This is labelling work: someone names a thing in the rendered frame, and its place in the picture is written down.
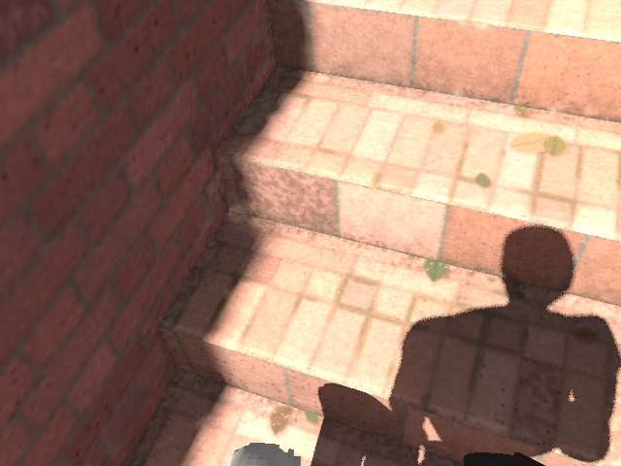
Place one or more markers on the left robot thigh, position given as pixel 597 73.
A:
pixel 261 454

